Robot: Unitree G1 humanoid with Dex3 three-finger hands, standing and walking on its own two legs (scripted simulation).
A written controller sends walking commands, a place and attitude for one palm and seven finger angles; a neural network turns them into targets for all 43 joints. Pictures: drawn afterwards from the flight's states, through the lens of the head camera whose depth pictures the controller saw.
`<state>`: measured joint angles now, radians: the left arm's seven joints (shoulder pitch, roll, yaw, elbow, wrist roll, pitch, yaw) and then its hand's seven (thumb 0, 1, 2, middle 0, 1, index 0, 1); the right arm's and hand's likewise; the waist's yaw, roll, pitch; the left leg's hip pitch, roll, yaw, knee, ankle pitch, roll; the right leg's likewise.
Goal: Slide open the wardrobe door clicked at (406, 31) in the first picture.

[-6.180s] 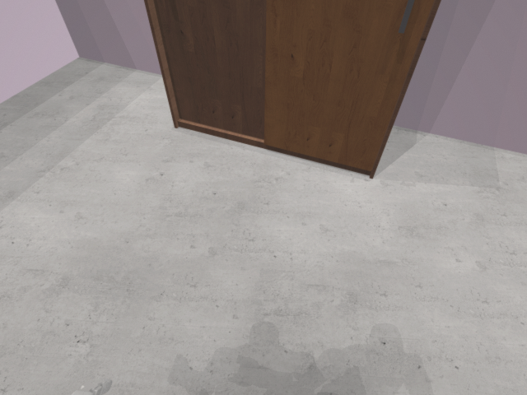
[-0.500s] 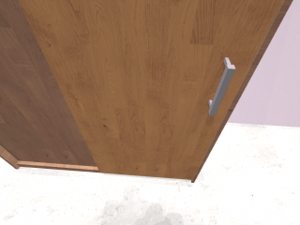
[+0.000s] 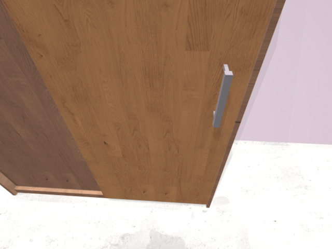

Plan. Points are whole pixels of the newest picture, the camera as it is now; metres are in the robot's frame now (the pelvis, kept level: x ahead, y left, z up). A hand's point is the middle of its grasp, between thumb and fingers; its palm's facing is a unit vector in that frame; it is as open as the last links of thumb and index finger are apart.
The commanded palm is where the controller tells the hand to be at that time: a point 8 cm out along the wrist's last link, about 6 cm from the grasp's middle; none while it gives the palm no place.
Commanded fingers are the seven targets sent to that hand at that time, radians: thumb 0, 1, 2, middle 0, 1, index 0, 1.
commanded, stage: come to a stop and stand still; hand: right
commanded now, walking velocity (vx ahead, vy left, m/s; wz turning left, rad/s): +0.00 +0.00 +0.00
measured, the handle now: (220, 97) +0.51 -0.13 +0.11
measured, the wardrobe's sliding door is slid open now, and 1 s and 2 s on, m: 0.00 0.00 0.00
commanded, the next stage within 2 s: look again from close up in 0.28 s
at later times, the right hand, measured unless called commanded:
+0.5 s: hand out of the picture -0.03 -0.21 -0.17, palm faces -0.02 +0.97 -0.25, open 7.4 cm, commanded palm none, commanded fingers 0.00 -0.90 -0.90 0.20 0.30 0.20 0.30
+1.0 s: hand out of the picture +0.02 -0.20 -0.16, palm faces -0.04 +0.97 -0.25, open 7.4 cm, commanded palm none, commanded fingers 0.00 -0.90 -0.90 0.20 0.30 0.20 0.30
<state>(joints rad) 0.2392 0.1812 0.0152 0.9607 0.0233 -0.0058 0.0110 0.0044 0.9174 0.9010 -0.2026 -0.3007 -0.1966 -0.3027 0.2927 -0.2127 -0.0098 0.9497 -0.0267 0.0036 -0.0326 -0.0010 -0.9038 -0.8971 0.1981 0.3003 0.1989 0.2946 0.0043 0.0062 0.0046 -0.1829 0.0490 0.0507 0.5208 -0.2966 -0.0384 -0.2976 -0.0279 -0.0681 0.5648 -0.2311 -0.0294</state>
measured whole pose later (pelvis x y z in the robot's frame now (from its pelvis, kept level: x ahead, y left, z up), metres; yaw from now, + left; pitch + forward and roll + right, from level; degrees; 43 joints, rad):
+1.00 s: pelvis -0.01 +0.00 +0.01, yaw +1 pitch -2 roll +1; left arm 0.22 0.22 0.01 1.09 0.01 0.00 -0.01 0.00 0.91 0.90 -0.20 -0.30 -0.20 -0.30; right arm 0.26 -0.22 0.01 1.05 -0.02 -0.01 -0.03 0.00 -0.90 -0.90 0.20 0.30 0.20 0.29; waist 0.01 0.00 0.05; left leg -0.17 0.05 0.04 0.43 -0.23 -0.04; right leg -0.26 -0.02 -0.08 0.43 -0.15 -0.03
